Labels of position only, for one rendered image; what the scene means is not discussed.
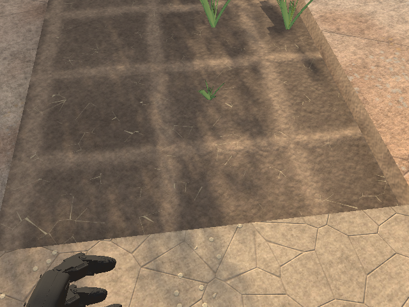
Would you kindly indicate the left robot hand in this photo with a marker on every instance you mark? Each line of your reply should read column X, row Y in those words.
column 54, row 289

